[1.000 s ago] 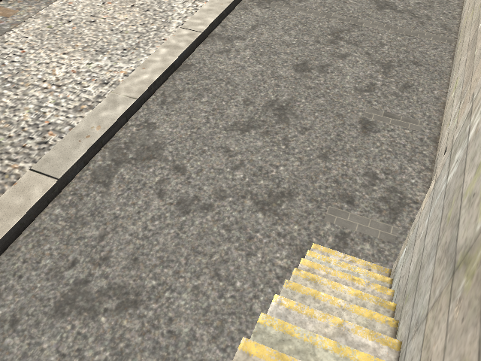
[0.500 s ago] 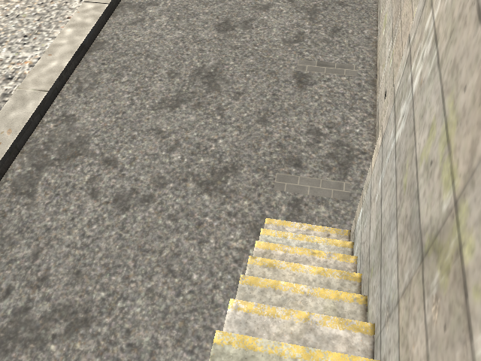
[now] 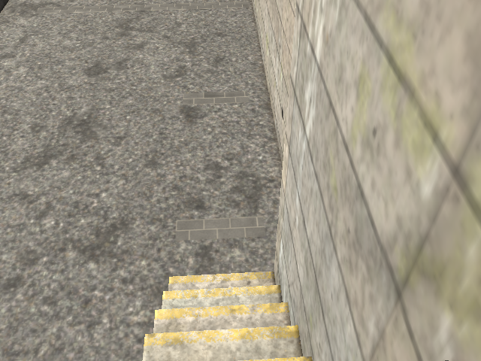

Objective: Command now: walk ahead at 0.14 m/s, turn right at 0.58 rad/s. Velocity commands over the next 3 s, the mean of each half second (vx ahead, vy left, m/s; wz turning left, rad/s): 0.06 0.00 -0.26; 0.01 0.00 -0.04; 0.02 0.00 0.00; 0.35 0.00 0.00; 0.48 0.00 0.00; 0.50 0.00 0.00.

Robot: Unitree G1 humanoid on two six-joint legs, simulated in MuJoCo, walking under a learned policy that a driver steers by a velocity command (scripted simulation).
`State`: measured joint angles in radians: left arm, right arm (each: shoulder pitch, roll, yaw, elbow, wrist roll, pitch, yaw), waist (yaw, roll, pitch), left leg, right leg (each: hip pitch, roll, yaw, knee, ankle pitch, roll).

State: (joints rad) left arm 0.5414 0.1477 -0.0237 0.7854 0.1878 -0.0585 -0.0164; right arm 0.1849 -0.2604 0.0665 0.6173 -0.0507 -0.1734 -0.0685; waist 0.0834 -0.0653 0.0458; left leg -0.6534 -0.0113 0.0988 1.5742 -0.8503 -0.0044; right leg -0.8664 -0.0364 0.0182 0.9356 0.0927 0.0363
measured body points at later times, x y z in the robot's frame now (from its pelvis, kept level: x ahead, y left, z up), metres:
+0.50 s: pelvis +0.23 +0.03 -0.26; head +0.21 -0.02 +0.19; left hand +0.46 +0.24 -0.27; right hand +0.33 -0.20 -0.37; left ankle +0.22 +0.13 -0.76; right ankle +0.46 -0.15 -0.95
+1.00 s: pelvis +0.23 +0.09 -0.24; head +0.24 +0.07 +0.21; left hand +0.33 +0.30 -0.34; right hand +0.44 -0.08 -0.31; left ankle +0.22 +0.12 -0.76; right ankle +0.38 -0.09 -0.97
